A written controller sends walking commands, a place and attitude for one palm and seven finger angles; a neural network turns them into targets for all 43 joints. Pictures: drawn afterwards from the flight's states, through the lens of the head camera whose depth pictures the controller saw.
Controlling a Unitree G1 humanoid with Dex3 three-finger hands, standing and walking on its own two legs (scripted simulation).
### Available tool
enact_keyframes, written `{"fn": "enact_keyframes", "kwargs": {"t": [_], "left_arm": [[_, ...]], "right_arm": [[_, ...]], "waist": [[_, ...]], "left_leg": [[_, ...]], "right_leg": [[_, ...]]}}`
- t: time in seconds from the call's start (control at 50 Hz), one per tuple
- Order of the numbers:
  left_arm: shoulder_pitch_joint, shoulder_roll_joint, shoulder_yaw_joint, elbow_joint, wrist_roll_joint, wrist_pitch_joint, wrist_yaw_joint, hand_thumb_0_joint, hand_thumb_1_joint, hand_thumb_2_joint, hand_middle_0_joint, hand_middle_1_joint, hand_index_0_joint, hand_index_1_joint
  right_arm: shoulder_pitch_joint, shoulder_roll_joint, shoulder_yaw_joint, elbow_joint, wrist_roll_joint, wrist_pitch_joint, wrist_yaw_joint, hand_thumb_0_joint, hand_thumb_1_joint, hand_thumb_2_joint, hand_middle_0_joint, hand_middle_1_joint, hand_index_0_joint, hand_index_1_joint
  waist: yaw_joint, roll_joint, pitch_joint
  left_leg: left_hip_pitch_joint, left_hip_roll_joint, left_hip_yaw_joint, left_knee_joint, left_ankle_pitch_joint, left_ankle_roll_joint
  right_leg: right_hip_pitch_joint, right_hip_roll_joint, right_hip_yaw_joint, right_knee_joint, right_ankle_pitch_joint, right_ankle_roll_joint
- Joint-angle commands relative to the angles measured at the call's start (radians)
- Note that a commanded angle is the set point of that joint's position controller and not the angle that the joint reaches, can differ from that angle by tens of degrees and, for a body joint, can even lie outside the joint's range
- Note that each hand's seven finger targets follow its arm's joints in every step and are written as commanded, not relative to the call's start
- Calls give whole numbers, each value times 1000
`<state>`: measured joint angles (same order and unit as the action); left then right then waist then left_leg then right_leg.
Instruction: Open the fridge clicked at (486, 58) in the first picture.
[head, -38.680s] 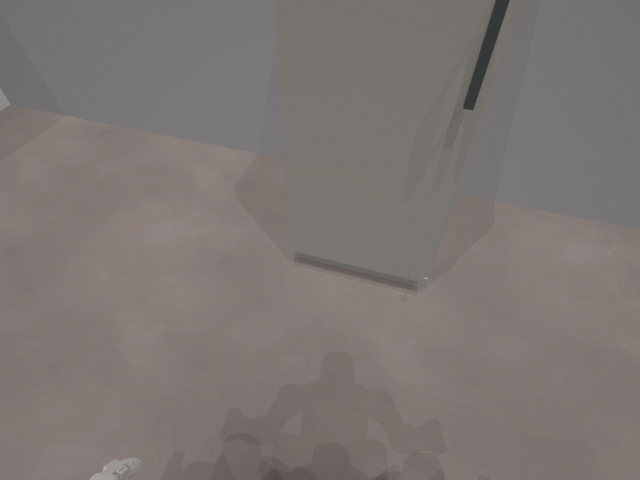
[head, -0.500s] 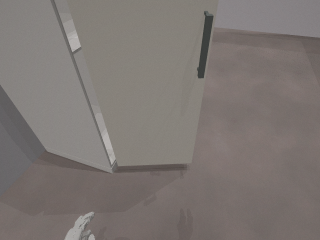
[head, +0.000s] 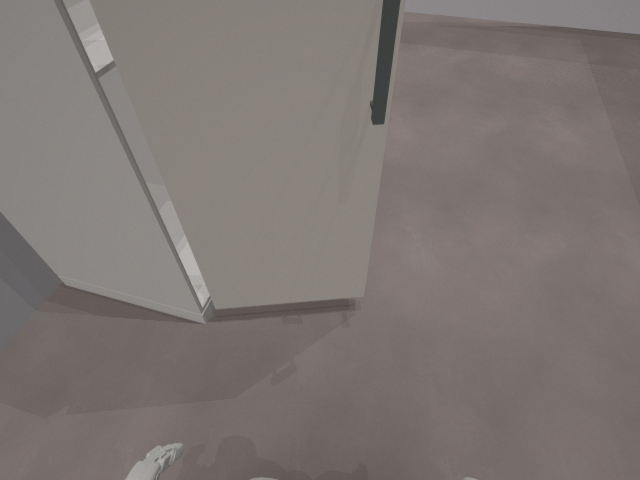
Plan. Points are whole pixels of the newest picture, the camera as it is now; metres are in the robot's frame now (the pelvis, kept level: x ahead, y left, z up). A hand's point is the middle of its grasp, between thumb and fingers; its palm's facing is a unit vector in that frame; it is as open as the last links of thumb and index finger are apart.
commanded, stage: let the arm hang, fingers relaxed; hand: right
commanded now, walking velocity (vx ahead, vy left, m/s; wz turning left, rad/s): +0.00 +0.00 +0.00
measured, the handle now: (381, 55) +0.76 -0.02 +0.18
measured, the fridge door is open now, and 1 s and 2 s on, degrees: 68 68 68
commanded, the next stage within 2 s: look to check the result in 0.82 s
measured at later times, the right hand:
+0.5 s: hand out of the picture +0.03 -0.22 -0.15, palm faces -0.02 +0.97 -0.24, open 7.4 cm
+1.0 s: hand out of the picture +0.04 -0.19 -0.16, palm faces -0.02 +0.98 -0.19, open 7.4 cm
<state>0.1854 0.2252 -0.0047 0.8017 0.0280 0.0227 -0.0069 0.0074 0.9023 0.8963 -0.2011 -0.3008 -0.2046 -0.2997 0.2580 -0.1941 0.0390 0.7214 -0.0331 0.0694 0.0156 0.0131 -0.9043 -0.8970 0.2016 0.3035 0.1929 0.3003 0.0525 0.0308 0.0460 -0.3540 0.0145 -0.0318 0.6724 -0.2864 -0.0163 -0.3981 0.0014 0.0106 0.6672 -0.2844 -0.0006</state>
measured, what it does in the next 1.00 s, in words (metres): stands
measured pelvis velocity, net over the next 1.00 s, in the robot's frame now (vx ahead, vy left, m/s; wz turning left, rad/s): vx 0.03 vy -0.01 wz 0.01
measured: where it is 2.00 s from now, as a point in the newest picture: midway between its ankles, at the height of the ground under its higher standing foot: outside the picture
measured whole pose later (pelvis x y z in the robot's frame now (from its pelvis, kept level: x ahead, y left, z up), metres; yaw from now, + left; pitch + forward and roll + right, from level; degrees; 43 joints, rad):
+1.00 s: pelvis +0.03 -0.01 +0.02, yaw +1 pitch -1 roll +0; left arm 0.24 0.15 0.01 1.12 0.02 0.02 0.03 0.00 0.91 0.90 -0.20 -0.30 -0.20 -0.30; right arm 0.24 -0.17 0.00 1.15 -0.02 0.00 -0.02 0.01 -0.91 -0.90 0.20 0.30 0.19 0.30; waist 0.01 0.00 0.05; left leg -0.19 0.02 -0.04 0.42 -0.21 -0.04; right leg -0.24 0.00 0.00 0.43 -0.17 -0.01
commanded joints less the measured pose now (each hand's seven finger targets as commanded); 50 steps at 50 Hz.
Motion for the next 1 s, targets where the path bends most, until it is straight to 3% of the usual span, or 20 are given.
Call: {"fn": "enact_keyframes", "kwargs": {"t": [0.0,0.02,0.04,0.06,0.08,0.1,0.16,0.22,0.44,0.5,0.64,0.82,0.88,0.98], "left_arm": [[79,90,42,17,0,-1,10,0,900,900,-200,-300,-200,-300],[87,89,40,42,-2,-9,13,0,900,900,-200,-300,-200,-300],[81,90,47,48,5,-15,18,0,900,900,-200,-300,-200,-300],[63,102,46,57,6,-17,20,0,900,900,-200,-300,-200,-300],[44,106,45,73,5,-15,21,0,900,900,-200,-300,-200,-300],[40,112,50,79,2,-14,23,0,900,900,-200,-300,-200,-300],[85,100,51,129,-2,-18,29,0,900,900,-200,-300,-200,-300],[110,89,50,171,-6,-21,31,0,900,900,-200,-300,-200,-300],[120,59,48,251,-7,-15,31,0,900,900,-200,-300,-200,-300],[117,56,48,258,-8,-19,32,0,900,900,-200,-300,-200,-300],[94,42,42,271,-8,-24,35,0,900,900,-200,-300,-200,-300],[98,37,42,279,-10,-28,39,0,900,900,-200,-300,-200,-300],[96,35,40,285,-10,-26,40,0,900,900,-200,-300,-200,-300],[103,29,40,294,-11,-24,40,0,900,900,-200,-300,-200,-300]], "right_arm": [[-94,-217,-77,1,8,-61,-25,0,-900,-900,200,300,200,300],[-86,-182,-72,42,12,-63,-25,0,-900,-900,200,300,200,300],[-49,-141,-89,57,9,-66,-28,0,-900,-900,200,300,200,300],[-25,-144,-86,85,13,-63,-29,0,-900,-900,200,300,200,300],[-7,-149,-84,122,14,-59,-30,0,-900,-900,200,300,200,300],[13,-151,-85,150,14,-60,-30,0,-900,-900,200,300,200,300],[16,-137,-81,218,17,-65,-29,0,-900,-900,200,300,200,300],[16,-137,-76,264,19,-70,-32,0,-900,-900,200,300,200,300],[31,-113,-65,364,15,-70,-40,0,-900,-900,200,300,200,300],[40,-107,-66,373,14,-73,-42,0,-900,-900,200,300,200,300],[37,-85,-63,389,13,-76,-43,0,-900,-900,200,300,200,300],[36,-75,-65,396,16,-83,-45,0,-900,-900,200,300,200,300],[32,-73,-64,399,17,-81,-45,0,-900,-900,200,300,200,300],[38,-72,-63,404,18,-82,-46,0,-900,-900,200,300,200,300]], "waist": [[17,22,-27],[12,-15,-22],[-8,-127,-45],[-28,-206,-57],[-43,-219,-50],[-58,-183,-50],[-51,-76,-70],[-46,-53,-73],[-41,-18,22],[-44,-36,-1],[-44,-64,15],[-41,-39,-24],[-41,-53,0],[-40,-20,-6]], "left_leg": [[-161,114,-156,-364,-269,88],[-131,93,-124,-329,-205,76],[-68,66,-89,-291,-146,63],[16,43,-61,-265,-112,51],[76,29,-46,-257,-118,48],[112,27,-40,-259,-85,49],[137,42,-44,-286,-39,53],[134,51,-42,-302,-3,52],[67,56,-43,-340,-60,40],[86,54,-38,-327,-14,39],[91,58,-40,-325,27,34],[116,64,-43,-331,80,35],[109,62,-43,-336,75,36],[112,66,-51,-349,76,38]], "right_leg": [[192,-10,17,-59,-17,-14],[191,-34,50,-122,18,-19],[156,-66,93,-185,19,-27],[91,-93,130,-244,-22,-35],[33,-99,148,-294,-107,-37],[17,-97,150,-304,-111,-40],[62,-88,125,-305,-56,-37],[111,-92,114,-310,6,-34],[132,-82,93,-348,-43,-29],[146,-89,94,-352,-21,-32],[150,-87,85,-359,8,-28],[197,-89,63,-328,110,-25],[192,-89,63,-332,106,-24],[210,-85,54,-318,129,-23]]}}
